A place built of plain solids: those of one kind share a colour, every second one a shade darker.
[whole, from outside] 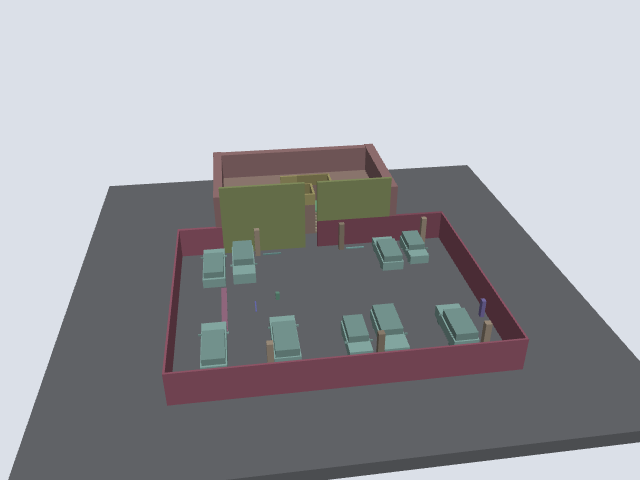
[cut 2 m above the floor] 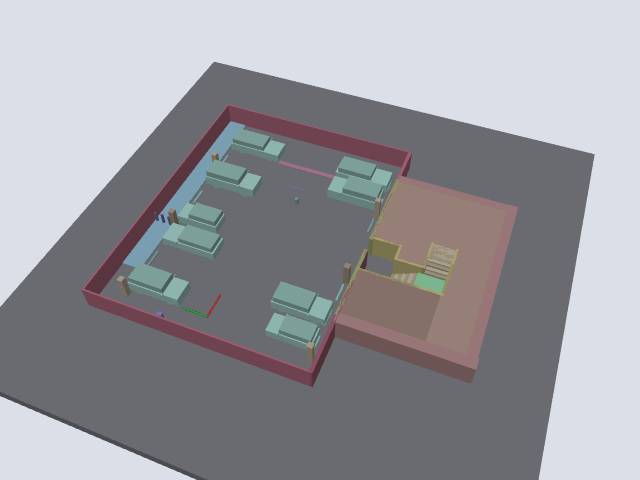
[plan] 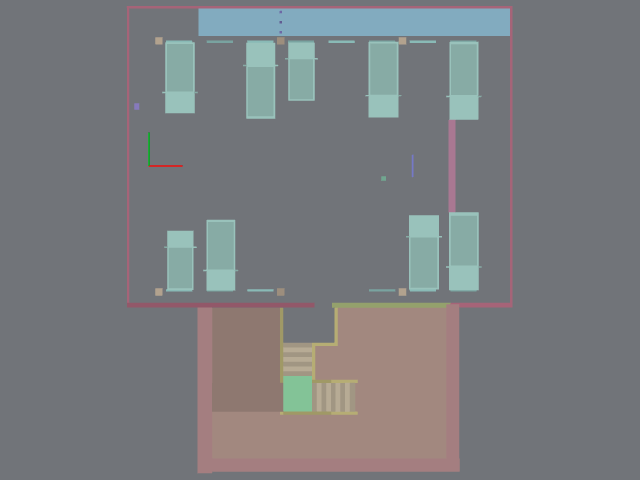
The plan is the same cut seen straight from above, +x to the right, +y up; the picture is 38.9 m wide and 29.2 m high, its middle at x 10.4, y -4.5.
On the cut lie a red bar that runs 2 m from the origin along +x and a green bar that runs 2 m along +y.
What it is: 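The pedestrian entrance of an underground car park of the 2000s; a paved forecourt at street level 2.97 m over the deck; an open stair well of 18 risers of 0.165 m and treads of 0.29 m, 1.74 m wide, an L of two flights with a corner landing, across the facade; open to the sky, a plain doorway into the deck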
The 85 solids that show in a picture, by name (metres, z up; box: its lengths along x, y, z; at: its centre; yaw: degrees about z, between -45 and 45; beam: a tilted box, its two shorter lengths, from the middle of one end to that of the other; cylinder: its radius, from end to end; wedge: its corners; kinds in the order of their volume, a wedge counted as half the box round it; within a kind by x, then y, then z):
{
 "paving_1": {"box": [4.34, 1.76, 3.02], "at": [6.0, -14.06, 1.46]},
 "paving_2": {"box": [4.34, 2.46, 3.02], "at": [6.0, -11.97, 1.46]},
 "paving_3": {"box": [4.34, 2.15, 3.02], "at": [6.0, -9.69, 1.46]},
 "paving_4": {"box": [14.26, 2.88, 3.02], "at": [10.96, -16.36, 1.46]},
 "paving_5": {"box": [8.18, 2.46, 3.02], "at": [14.0, -11.97, 1.46]},
 "paving_6": {"box": [6.81, 2.15, 3.02], "at": [14.69, -9.69, 1.46]},
 "paving_7": {"box": [5.6, 1.76, 3.02], "at": [15.3, -14.06, 1.46]},
 "boundary_1": {"box": [0.89, 10.28, 5.45], "at": [3.4, -13.55, 2.67]},
 "boundary_2": {"box": [15.88, 0.81, 5.42], "at": [10.96, -18.2, 2.66]},
 "boundary_3": {"box": [0.78, 10.17, 5.48], "at": [18.48, -13.5, 2.69]},
 "car_1": {"box": [1.79, 4.32, 0.86], "at": [1.88, 5.38, 0.61]},
 "car_2": {"box": [1.59, 2.91, 0.57], "at": [1.88, 5.98, 1.32]},
 "car_3": {"box": [1.41, 2.46, 0.51], "at": [1.91, -6.2, 1.2]},
 "car_4": {"box": [1.61, 3.61, 0.76], "at": [1.91, -5.74, 0.56]},
 "car_5": {"box": [1.76, 4.31, 0.76], "at": [4.37, -5.42, 0.56]},
 "car_6": {"box": [1.56, 2.89, 0.54], "at": [4.37, -4.84, 1.21]},
 "car_7": {"box": [1.57, 3.01, 0.49], "at": [6.79, 4.53, 1.18]},
 "car_8": {"box": [1.77, 4.63, 0.75], "at": [6.79, 5.18, 0.56]},
 "car_9": {"box": [1.42, 2.43, 0.52], "at": [9.27, 5.28, 1.22]},
 "car_10": {"box": [1.62, 3.55, 0.78], "at": [9.27, 5.74, 0.57]},
 "car_11": {"box": [1.83, 4.6, 0.9], "at": [14.26, 5.25, 0.63]},
 "car_12": {"box": [1.63, 3.13, 0.59], "at": [14.26, 5.89, 1.37]},
 "car_13": {"box": [1.63, 3.06, 0.58], "at": [16.72, -5.88, 1.39]},
 "car_14": {"box": [1.83, 4.52, 0.92], "at": [16.72, -5.25, 0.64]},
 "car_15": {"box": [1.81, 4.76, 0.77], "at": [19.15, -5.18, 0.56]},
 "car_16": {"box": [1.61, 3.03, 0.52], "at": [19.15, -4.54, 1.21]},
 "car_17": {"box": [1.77, 4.75, 0.75], "at": [19.15, 5.18, 0.56]},
 "car_18": {"box": [1.57, 3.08, 0.5], "at": [19.15, 5.86, 1.18]},
 "stair_step_1": {"box": [1.76, 2.51, 1.21], "at": [9.04, -13.73, 0.55]},
 "stair_step_2": {"box": [1.76, 2.79, 1.04], "at": [9.04, -13.59, 0.47]},
 "stair_step_3": {"box": [1.76, 3.08, 0.88], "at": [9.04, -13.44, 0.39]},
 "stair_step_4": {"box": [1.76, 3.37, 0.71], "at": [9.04, -13.3, 0.3]},
 "stair_step_5": {"box": [1.76, 3.65, 0.55], "at": [9.04, -13.16, 0.22]},
 "stair_step_6": {"box": [1.76, 3.94, 0.38], "at": [9.04, -13.01, 0.14]},
 "stair_step_7": {"box": [1.76, 4.23, 0.21], "at": [9.04, -12.87, 0.06]},
 "stair_step_8": {"box": [2.63, 1.76, 1.53], "at": [11.23, -14.06, 0.72]},
 "stair_step_9": {"box": [2.35, 1.76, 1.7], "at": [11.37, -14.06, 0.8]},
 "stair_step_10": {"box": [2.06, 1.76, 1.86], "at": [11.52, -14.06, 0.88]},
 "stair_step_11": {"box": [1.77, 1.76, 2.03], "at": [11.66, -14.06, 0.96]},
 "stair_step_12": {"box": [1.49, 1.76, 2.19], "at": [11.8, -14.06, 1.05]},
 "stair_step_13": {"box": [1.2, 1.76, 2.36], "at": [11.95, -14.06, 1.13]},
 "stair_step_14": {"box": [0.91, 1.76, 2.52], "at": [12.09, -14.06, 1.21]},
 "stair_step_15": {"box": [0.62, 1.76, 2.69], "at": [12.23, -14.06, 1.29]},
 "stair_step_16": {"box": [0.34, 1.76, 2.85], "at": [12.38, -14.06, 1.38]},
 "wall_1": {"box": [0.15, 18.2, 2.62], "at": [-1.27, 0.64, 1.26]},
 "wall_2": {"box": [11.41, 0.3, 2.62], "at": [4.36, -8.46, 1.26]},
 "wall_3": {"box": [23.46, 0.15, 2.62], "at": [10.38, 9.66, 1.26]},
 "wall_4": {"box": [10.98, 0.3, 2.62], "at": [16.62, -8.46, 1.26]},
 "wall_5": {"box": [0.15, 18.2, 2.62], "at": [22.04, 0.64, 1.26]},
 "facade_1": {"box": [6.48, 0.3, 6.33], "at": [6.82, -8.46, 3.12]},
 "facade_2": {"box": [7.21, 0.3, 6.33], "at": [14.74, -8.46, 3.12]},
 "rim_guard_1": {"box": [0.2, 2.14, 4.07], "at": [8.07, -14.06, 1.99]},
 "rim_guard_2": {"box": [0.2, 2.84, 4.07], "at": [8.07, -11.97, 1.99]},
 "rim_guard_3": {"box": [0.2, 2.34, 4.07], "at": [8.07, -9.79, 1.99]},
 "rim_guard_4": {"box": [2.14, 0.2, 4.07], "at": [9.04, -15.03, 1.99]},
 "rim_guard_5": {"box": [0.2, 2.44, 4.07], "at": [10.01, -11.97, 1.99]},
 "rim_guard_6": {"box": [1.77, 0.2, 4.07], "at": [10.6, -15.03, 1.99]},
 "rim_guard_7": {"box": [1.57, 0.2, 4.07], "at": [10.7, -13.09, 1.99]},
 "rim_guard_8": {"box": [1.57, 0.2, 4.07], "at": [10.7, -10.86, 1.99]},
 "rim_guard_9": {"box": [0.2, 2.34, 4.07], "at": [11.38, -9.79, 1.99]},
 "rim_guard_10": {"box": [1.61, 0.2, 4.07], "at": [11.89, -15.03, 1.99]},
 "rim_guard_11": {"box": [1.61, 0.2, 4.07], "at": [11.89, -13.09, 1.99]},
 "stair_landing_1": {"box": [1.77, 2.22, 1.37], "at": [9.05, -13.87, 0.64]},
 "walkway_1": {"box": [18.96, 1.67, 0.15], "at": [12.48, 8.75, 0.03]},
 "column_1": {"box": [0.45, 0.45, 2.59], "at": [0.6, -7.67, 1.25]},
 "column_2": {"box": [0.45, 0.45, 2.59], "at": [0.6, 7.62, 1.25]},
 "column_3": {"box": [0.45, 0.45, 2.59], "at": [8.01, -7.67, 1.25]},
 "column_4": {"box": [0.45, 0.45, 2.59], "at": [8.01, 7.62, 1.25]},
 "column_5": {"box": [0.45, 0.45, 2.59], "at": [15.42, -7.67, 1.25]},
 "column_6": {"box": [0.45, 0.45, 2.59], "at": [15.42, 7.62, 1.25]},
 "wheelstop_1": {"box": [1.6, 0.15, 0.15], "at": [1.83, -7.57, 0.03]},
 "wheelstop_2": {"box": [1.6, 0.15, 0.15], "at": [1.83, 7.57, 0.03]},
 "wheelstop_3": {"box": [1.6, 0.15, 0.15], "at": [4.3, 7.57, 0.03]},
 "wheelstop_4": {"box": [1.6, 0.15, 0.15], "at": [6.78, -7.57, 0.03]},
 "wheelstop_5": {"box": [1.6, 0.15, 0.15], "at": [6.78, 7.57, 0.03]},
 "wheelstop_6": {"box": [1.6, 0.15, 0.15], "at": [9.24, 7.57, 0.03]},
 "wheelstop_7": {"box": [1.6, 0.15, 0.15], "at": [11.71, 7.57, 0.03]},
 "wheelstop_8": {"box": [1.6, 0.15, 0.15], "at": [14.19, -7.57, 0.03]},
 "wheelstop_9": {"box": [1.6, 0.15, 0.15], "at": [14.19, 7.57, 0.03]},
 "wheelstop_10": {"box": [1.6, 0.15, 0.15], "at": [16.66, -7.57, 0.03]},
 "wheelstop_11": {"box": [1.6, 0.15, 0.15], "at": [16.66, 7.57, 0.03]},
 "wheelstop_12": {"box": [1.6, 0.15, 0.15], "at": [19.12, -7.57, 0.03]},
 "wheelstop_13": {"box": [1.6, 0.15, 0.15], "at": [19.12, 7.57, 0.03]},
 "hump_1": {"box": [0.44, 5.63, 0.11], "at": [18.43, 0.0, 0.01]},
 "pay_station_1": {"box": [0.3, 0.4, 1.5], "at": [-0.75, 3.62, 0.7]}
}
